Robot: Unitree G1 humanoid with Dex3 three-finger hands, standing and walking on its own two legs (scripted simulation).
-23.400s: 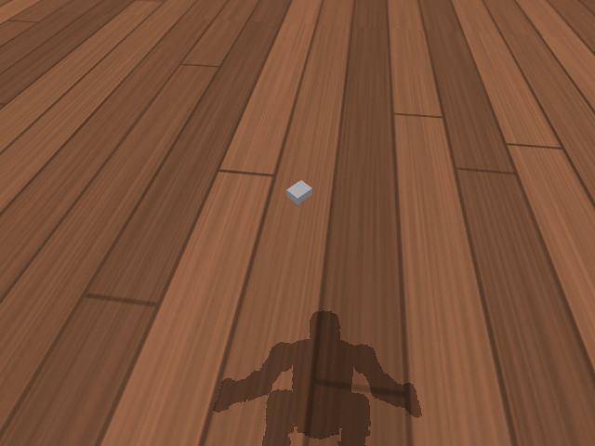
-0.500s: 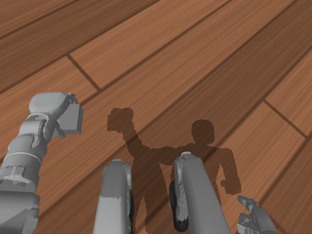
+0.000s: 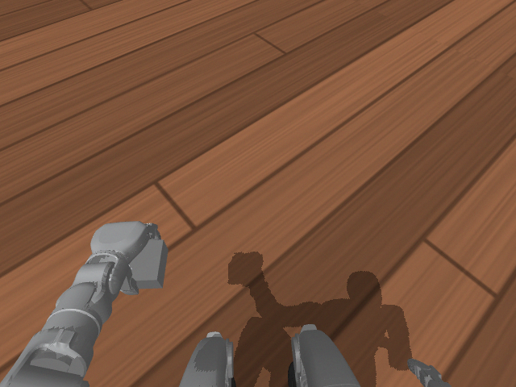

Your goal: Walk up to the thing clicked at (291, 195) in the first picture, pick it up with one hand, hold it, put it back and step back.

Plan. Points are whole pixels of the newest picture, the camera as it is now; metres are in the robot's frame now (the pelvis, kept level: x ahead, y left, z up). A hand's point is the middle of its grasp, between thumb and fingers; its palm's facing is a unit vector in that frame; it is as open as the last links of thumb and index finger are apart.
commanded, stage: lift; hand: left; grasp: from above
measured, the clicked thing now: (136, 264) +0.35 +0.23 -0.11
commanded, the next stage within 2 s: hold in 0.40 s
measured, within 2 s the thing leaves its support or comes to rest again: neither
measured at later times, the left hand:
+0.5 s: hand (125, 232) +0.36 +0.22 +0.00, palm faces -0.47 -0.07 -0.88, open 10.5 cm
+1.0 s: hand (118, 216) +0.37 +0.22 +0.05, palm faces -0.47 -0.04 -0.88, open 10.5 cm
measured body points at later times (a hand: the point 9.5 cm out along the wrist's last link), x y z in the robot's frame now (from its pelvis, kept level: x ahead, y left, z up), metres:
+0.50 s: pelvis +0.04 +0.00 +0.08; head +0.10 -0.01 +0.52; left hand +0.38 +0.22 +0.05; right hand +0.14 -0.27 -0.05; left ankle +0.05 +0.10 -0.62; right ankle +0.07 -0.13 -0.62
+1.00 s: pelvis +0.06 +0.00 +0.10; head +0.08 -0.01 +0.55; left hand +0.39 +0.22 +0.10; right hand +0.17 -0.27 -0.02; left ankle +0.05 +0.10 -0.62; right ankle +0.07 -0.13 -0.62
